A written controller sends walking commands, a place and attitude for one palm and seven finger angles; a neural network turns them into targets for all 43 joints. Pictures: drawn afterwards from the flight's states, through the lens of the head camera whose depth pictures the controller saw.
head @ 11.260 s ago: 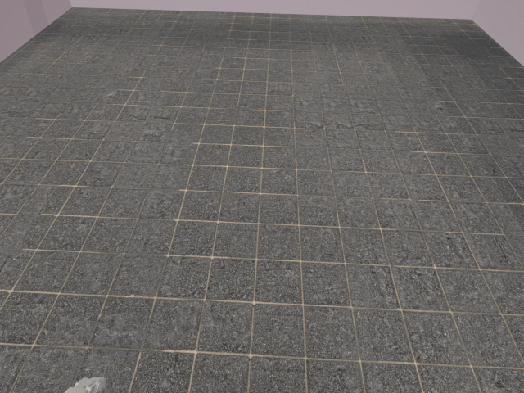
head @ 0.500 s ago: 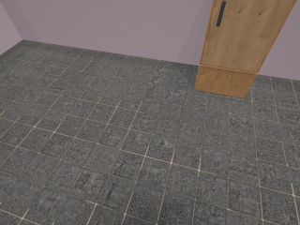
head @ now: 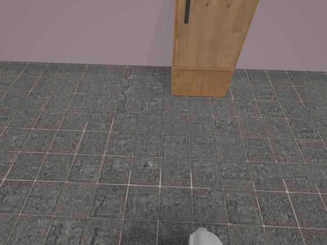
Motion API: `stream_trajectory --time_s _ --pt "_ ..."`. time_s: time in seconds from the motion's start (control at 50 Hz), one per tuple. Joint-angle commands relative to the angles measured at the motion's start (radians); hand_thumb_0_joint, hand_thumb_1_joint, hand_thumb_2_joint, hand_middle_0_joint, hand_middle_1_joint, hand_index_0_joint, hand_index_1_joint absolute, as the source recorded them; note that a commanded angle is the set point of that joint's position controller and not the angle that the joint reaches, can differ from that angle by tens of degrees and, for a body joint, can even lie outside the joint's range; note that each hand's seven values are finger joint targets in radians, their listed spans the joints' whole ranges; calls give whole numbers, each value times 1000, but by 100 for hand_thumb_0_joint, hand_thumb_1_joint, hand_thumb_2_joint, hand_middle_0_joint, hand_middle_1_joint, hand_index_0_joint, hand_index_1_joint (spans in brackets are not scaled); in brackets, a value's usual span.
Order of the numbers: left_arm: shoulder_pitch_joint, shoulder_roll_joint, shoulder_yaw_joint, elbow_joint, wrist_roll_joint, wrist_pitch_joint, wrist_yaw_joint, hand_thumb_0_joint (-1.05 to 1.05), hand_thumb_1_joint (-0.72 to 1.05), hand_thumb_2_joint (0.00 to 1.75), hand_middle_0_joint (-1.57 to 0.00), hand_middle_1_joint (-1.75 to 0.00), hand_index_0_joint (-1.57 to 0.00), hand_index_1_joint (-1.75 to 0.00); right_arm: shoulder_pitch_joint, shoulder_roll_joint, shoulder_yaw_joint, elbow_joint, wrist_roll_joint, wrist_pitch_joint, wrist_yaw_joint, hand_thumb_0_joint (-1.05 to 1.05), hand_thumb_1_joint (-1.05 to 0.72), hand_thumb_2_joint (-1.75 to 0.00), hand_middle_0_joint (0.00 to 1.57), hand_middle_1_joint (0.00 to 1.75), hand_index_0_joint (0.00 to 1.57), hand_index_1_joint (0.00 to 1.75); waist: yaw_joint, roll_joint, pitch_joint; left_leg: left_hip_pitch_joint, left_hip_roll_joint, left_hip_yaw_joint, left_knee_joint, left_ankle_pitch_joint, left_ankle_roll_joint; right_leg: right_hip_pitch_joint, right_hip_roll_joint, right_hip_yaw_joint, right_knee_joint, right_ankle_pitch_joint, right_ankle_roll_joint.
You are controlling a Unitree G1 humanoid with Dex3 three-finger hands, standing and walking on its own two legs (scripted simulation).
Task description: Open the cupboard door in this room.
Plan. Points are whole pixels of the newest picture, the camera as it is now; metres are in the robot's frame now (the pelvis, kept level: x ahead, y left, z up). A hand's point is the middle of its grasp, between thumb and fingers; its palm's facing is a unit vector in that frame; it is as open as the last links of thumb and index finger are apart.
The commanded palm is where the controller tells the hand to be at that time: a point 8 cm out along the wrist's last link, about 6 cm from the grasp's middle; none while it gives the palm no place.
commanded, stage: stand and wait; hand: left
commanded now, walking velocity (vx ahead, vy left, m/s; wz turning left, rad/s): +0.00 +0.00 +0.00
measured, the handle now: (187, 7) +1.30 -0.10 -0.02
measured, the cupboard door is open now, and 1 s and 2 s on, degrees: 0 0 0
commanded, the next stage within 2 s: look at it before walking up in 1.02 s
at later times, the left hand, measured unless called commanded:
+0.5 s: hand (112, 232) +0.18 +0.16 -0.17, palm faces +0.05 -0.99 -0.16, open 7.2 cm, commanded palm none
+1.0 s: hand out of the picture +0.10 +0.15 -0.16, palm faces +0.01 -0.99 -0.15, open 7.4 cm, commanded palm none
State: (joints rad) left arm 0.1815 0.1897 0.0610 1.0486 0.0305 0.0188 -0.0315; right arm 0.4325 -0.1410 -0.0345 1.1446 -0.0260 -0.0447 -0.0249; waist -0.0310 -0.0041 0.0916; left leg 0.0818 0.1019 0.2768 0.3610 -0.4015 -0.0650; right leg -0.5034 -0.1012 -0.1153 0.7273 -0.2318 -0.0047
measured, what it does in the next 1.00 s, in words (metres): walks ahead: right foot, then left foot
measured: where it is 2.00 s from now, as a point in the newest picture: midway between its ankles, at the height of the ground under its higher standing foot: outside the picture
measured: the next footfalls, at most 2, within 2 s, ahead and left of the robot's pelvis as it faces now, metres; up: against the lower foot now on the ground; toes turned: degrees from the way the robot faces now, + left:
right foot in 0.04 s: +0.16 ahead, -0.12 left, +0.00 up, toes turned -9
left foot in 0.42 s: +0.16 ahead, +0.10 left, +0.00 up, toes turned +7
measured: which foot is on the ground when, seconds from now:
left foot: down 0.00-0.06, up 0.08-0.40, down 0.42-1.00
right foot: up 0.00-0.02, down 0.04-1.00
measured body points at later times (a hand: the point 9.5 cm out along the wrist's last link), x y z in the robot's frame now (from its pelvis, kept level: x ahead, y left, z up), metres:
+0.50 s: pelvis +0.10 -0.02 +0.01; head +0.09 +0.00 +0.46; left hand +0.17 +0.21 -0.15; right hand +0.13 -0.25 -0.14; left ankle +0.12 +0.10 -0.73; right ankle +0.12 -0.12 -0.73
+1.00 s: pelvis +0.14 +0.00 +0.02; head +0.15 +0.00 +0.47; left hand +0.10 +0.20 -0.15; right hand +0.12 -0.21 -0.15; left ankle +0.12 +0.10 -0.73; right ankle +0.12 -0.12 -0.73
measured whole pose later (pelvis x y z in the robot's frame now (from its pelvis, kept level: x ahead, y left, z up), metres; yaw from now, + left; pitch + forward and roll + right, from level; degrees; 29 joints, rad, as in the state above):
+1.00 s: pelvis +0.14 +0.00 +0.02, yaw -1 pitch -1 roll +0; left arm 0.33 0.11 -0.02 1.18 0.01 -0.01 0.04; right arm 0.28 -0.13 0.01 1.17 0.00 -0.02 -0.03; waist 0.01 -0.01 0.03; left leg -0.11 0.02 0.14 0.36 -0.23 0.02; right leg -0.13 -0.05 -0.13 0.38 -0.23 0.01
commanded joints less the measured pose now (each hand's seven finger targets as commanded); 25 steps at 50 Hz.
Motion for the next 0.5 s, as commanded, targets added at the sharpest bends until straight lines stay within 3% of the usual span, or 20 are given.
stream_trajectory --time_s 0.0,0.02,0.04,0.06,0.08,0.1,0.12,0.16,0.18,0.26,0.3,0.34,0.36,0.38,0.4,0.42,0.44,0.48 --pt "232 81 13 19 -1 -63 15 0 90 90 -20 -30 -20 -30 -11 -176 -36 -39 13 -15 -1 0 -90 -90 20 30 20 30 146 103 -131 -186 142 -41 301 784 96 446 78 -59 -231 211 -31" --pt "332 183 34 52 1 -75 32 0 90 90 -20 -30 -20 -30 6 -125 -29 -52 25 -17 8 0 -90 -90 20 30 20 30 178 -73 -238 -404 71 -29 548 451 60 692 -122 140 -208 507 -89" --pt "385 260 44 69 -13 -76 39 0 90 90 -20 -30 -20 -30 32 -67 -22 -75 31 -12 2 0 -90 -90 20 30 20 30 157 -231 -312 -547 -45 -91 835 -218 35 776 -355 400 -238 886 -208" --pt "322 259 42 50 -29 -79 47 0 90 90 -20 -30 -20 -30 6 -89 -17 -73 38 7 -4 0 -90 -90 20 30 20 30 151 -253 -366 -504 -12 -245 903 -223 41 657 -356 431 -318 796 -232" --pt "215 218 28 21 -26 -69 52 0 90 90 -20 -30 -20 -30 -34 -84 -24 -77 32 16 -2 0 -90 -90 20 30 20 30 124 -171 -254 -544 2 -259 940 -171 41 551 -324 389 -356 616 -224" --pt "128 176 13 1 -24 -65 57 0 90 90 -20 -30 -20 -30 -50 -80 -19 -70 22 22 0 0 -90 -90 20 30 20 30 90 -103 -165 -554 26 -272 911 -107 43 439 -286 328 -373 517 -195" --pt "54 142 6 -17 -22 -63 62 0 90 90 -20 -30 -20 -30 -29 -61 -15 -57 16 29 1 0 -90 -90 20 30 20 30 54 -58 -131 -521 43 -273 851 -52 40 348 -260 250 -401 446 -167" --pt "-27 110 -11 -38 -16 -64 62 0 90 90 -20 -30 -20 -30 30 -40 -4 -39 10 52 3 0 -90 -90 20 30 20 30 -3 -85 -121 -429 43 -248 699 -12 24 222 -203 133 -436 372 -125" --pt "-45 102 -17 -43 -16 -62 60 0 90 90 -20 -30 -20 -30 42 -31 0 -36 10 60 3 0 -90 -90 20 30 20 30 -10 -108 -118 -399 35 -231 645 1 19 189 -184 114 -458 310 -123" --pt "-45 93 -19 -44 -15 -51 57 0 90 90 -20 -30 -20 -30 1 -32 7 -62 10 61 7 0 -90 -90 20 30 20 30 4 -131 -85 -385 18 -208 483 39 16 177 -155 128 -507 104 -133" --pt "-29 96 -17 -39 -14 -46 57 0 90 90 -20 -30 -20 -30 -54 -44 8 -82 11 56 7 0 -90 -90 20 30 20 30 24 -116 -64 -374 13 -207 393 36 19 182 -155 156 -511 39 -140" --pt "-34 98 -17 -33 -18 -43 59 0 90 90 -20 -30 -20 -30 -39 -45 11 -74 10 48 6 0 -90 -90 20 30 20 30 9 -96 -67 -312 15 -203 255 110 19 185 -137 144 -484 -25 -125" --pt "-37 91 -19 -31 -22 -40 59 0 90 90 -20 -30 -20 -30 -27 -47 12 -62 10 43 5 0 -90 -90 20 30 20 30 -2 -81 -51 -241 16 -193 165 176 20 138 -122 128 -469 -88 -100" --pt "-27 66 -26 -30 -26 -34 59 0 90 90 -20 -30 -20 -30 -30 -64 12 -58 12 35 6 0 -90 -90 20 30 20 30 1 -8 -27 -197 37 -240 74 209 31 83 -84 121 -435 -138 -65" --pt "-1 40 -30 -29 -28 -27 57 0 90 90 -20 -30 -20 -30 -50 -96 12 -66 9 28 3 0 -90 -90 20 30 20 30 19 108 5 -275 100 -327 -27 171 59 120 -24 96 -400 -125 -24" --pt "28 38 -30 -26 -26 -20 55 0 90 90 -20 -30 -20 -30 -90 -124 12 -79 8 28 2 0 -90 -90 20 30 20 30 44 162 30 -402 139 -384 -95 73 89 218 6 64 -373 -86 2" --pt "40 34 -25 -17 -23 -17 55 0 90 90 -20 -30 -20 -30 -133 -123 12 -90 5 25 2 0 -90 -90 20 30 20 30 55 226 20 -471 143 -407 -166 20 102 315 17 33 -328 -25 17" --pt "83 46 -34 8 -19 -23 53 0 90 90 -20 -30 -20 -30 -178 -120 14 -101 11 21 -1 0 -90 -90 20 30 20 30 73 176 -16 -429 105 -353 -155 93 95 371 0 47 -342 65 17"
